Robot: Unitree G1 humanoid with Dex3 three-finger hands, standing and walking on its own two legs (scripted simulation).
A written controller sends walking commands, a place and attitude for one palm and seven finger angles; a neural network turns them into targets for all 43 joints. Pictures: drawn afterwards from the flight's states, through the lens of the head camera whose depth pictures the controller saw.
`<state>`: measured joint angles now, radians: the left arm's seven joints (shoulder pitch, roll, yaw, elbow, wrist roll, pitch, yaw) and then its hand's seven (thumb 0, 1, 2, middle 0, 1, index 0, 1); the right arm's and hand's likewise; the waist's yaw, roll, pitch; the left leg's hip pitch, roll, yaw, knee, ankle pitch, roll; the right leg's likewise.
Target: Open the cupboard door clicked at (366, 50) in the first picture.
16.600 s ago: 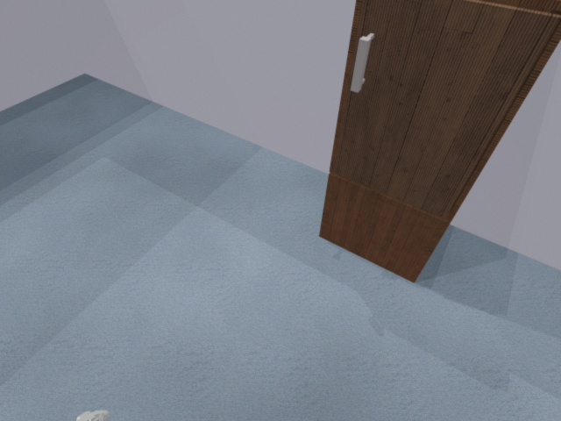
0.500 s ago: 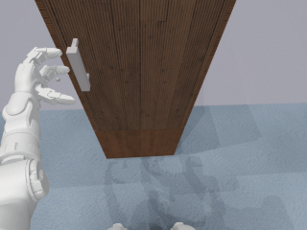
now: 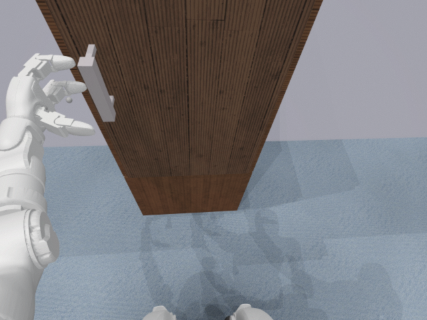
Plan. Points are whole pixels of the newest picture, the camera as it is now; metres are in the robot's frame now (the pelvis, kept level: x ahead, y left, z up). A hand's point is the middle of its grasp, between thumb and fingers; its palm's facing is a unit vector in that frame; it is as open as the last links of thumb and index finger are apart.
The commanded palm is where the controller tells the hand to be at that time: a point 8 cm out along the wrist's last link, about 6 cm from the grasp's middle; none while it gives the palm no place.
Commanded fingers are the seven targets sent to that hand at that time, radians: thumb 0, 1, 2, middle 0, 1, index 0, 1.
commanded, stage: move the hooked fingers beside the handle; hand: left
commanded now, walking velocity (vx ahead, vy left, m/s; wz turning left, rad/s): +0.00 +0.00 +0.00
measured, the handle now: (100, 85) +0.52 +0.19 +0.11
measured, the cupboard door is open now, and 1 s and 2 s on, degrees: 0 0 0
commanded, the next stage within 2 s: slide the fingers in behind the handle in 0.44 s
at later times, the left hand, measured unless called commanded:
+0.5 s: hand (70, 104) +0.47 +0.23 +0.11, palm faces +0.01 -1.00 +0.02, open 14.0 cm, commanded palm +0.45 +0.28 +0.11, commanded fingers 0.00 -0.50 0.30 -0.30 -1.20 -0.30 -1.20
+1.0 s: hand (89, 105) +0.47 +0.20 +0.11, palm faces +0.02 -1.00 +0.00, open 14.0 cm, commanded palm +0.45 +0.24 +0.11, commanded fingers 0.00 -0.50 0.30 -0.30 -1.20 -0.30 -1.20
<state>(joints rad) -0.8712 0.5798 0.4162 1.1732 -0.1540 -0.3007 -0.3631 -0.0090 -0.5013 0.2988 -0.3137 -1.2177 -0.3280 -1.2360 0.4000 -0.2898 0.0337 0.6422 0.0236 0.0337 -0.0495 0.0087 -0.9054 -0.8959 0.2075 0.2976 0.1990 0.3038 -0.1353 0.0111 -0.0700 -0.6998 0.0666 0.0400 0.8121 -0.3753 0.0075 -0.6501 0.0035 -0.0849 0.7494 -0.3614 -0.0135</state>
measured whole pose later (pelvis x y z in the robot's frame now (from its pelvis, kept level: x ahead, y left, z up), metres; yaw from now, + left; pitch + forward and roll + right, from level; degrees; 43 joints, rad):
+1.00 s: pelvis +0.00 +0.00 +0.00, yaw +0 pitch +14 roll -2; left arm -0.84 0.47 0.36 1.12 -0.14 -0.32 -0.26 -0.01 -0.50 0.30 -0.31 -1.21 -0.30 -1.21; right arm 0.39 -0.27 0.03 0.64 0.02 0.03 -0.03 0.01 -0.91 -0.90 0.21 0.30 0.20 0.30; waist -0.13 0.02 -0.08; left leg -0.69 0.06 0.05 0.83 -0.38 0.01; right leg -0.64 0.00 -0.07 0.77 -0.37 -0.01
